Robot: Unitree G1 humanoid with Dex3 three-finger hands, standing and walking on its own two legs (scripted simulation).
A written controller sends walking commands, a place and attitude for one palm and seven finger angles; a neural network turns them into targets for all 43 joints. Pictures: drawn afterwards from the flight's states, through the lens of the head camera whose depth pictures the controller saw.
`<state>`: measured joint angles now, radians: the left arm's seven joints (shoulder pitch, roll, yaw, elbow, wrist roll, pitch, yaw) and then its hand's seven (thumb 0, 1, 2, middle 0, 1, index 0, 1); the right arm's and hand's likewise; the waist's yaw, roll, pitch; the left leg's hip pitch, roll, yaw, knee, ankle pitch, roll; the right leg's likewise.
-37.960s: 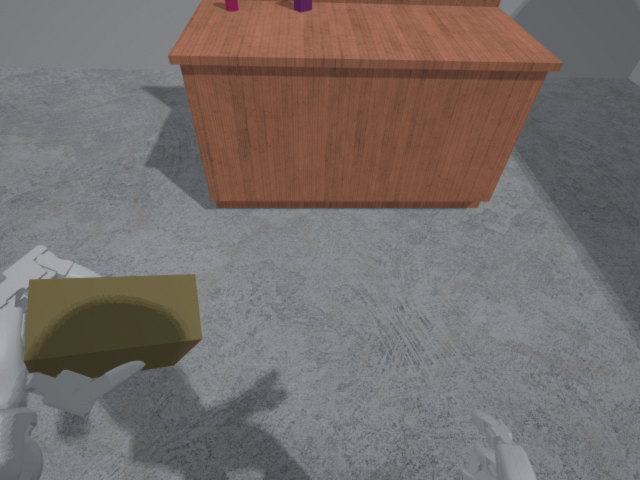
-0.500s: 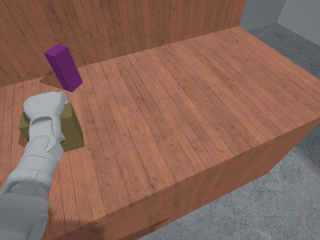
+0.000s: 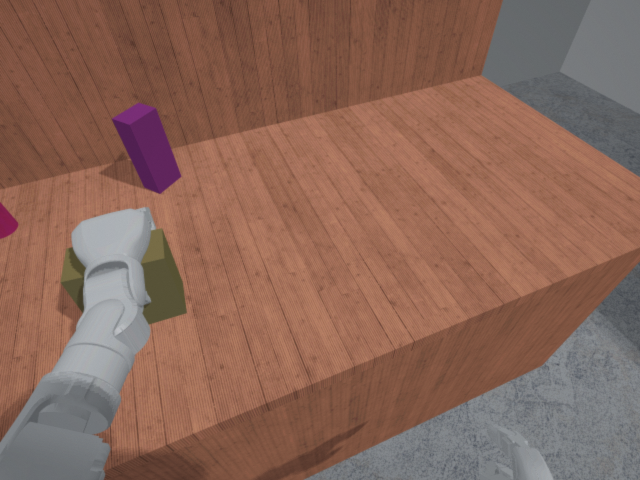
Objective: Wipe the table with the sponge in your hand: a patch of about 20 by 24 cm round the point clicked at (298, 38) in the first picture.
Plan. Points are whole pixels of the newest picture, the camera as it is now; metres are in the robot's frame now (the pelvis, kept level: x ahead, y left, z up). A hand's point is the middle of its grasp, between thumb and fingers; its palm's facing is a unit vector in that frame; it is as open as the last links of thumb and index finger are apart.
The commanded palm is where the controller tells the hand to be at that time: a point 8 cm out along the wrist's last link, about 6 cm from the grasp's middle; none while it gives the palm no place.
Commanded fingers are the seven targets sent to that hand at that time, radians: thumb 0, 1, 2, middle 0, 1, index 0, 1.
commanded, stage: wipe back along the middle lane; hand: left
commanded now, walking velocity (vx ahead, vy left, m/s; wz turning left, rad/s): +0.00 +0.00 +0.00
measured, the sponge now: (135, 292) +0.35 +0.31 +0.01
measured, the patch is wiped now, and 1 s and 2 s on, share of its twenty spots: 0.40 0.65 0.70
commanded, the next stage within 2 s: slide across to the third lane in 1.00 s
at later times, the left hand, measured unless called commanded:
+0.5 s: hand (134, 290) +0.32 +0.27 +0.07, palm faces +0.04 -0.05 -1.00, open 10.3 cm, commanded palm +0.27 +0.25 +0.10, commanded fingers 0.00 0.10 1.30 -1.20 -1.60 -1.20 -1.60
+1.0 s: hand (136, 327) +0.27 +0.25 +0.07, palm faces +0.06 -0.07 -1.00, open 10.2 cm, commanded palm +0.22 +0.23 +0.10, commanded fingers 0.00 0.10 1.30 -1.20 -1.60 -1.20 -1.60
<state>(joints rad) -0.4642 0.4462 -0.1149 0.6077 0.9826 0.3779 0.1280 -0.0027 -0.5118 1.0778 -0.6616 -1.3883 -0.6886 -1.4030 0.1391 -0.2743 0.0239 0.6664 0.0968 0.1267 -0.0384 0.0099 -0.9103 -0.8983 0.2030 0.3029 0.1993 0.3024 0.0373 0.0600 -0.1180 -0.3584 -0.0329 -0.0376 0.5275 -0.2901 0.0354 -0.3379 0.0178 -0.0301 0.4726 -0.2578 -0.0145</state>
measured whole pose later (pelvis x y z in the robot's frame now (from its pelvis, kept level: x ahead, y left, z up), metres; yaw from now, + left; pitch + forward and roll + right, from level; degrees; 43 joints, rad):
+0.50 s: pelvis +0.01 +0.00 +0.00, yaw -1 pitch +4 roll -1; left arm -0.20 0.40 -0.16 0.26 0.96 0.50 0.14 0.00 -0.50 1.08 -0.65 -1.40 -0.68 -1.41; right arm 0.09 -0.27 0.04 0.64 0.10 0.13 -0.01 0.01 -0.91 -0.90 0.20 0.30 0.20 0.30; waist 0.06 0.08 -0.12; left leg -0.29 -0.03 -0.02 0.52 -0.31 0.04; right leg -0.28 0.02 -0.02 0.48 -0.28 -0.01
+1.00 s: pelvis -0.01 -0.01 +0.00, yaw -1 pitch +1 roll +0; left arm -0.04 0.38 -0.19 0.07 0.96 0.56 0.13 0.00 -0.50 1.07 -0.65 -1.39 -0.68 -1.40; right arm 0.04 -0.27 0.05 0.63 0.10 0.12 -0.01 0.01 -0.91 -0.90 0.20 0.30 0.20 0.30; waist 0.08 0.09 -0.10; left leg -0.25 -0.02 -0.01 0.53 -0.30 0.02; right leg -0.25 0.03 -0.01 0.51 -0.28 -0.03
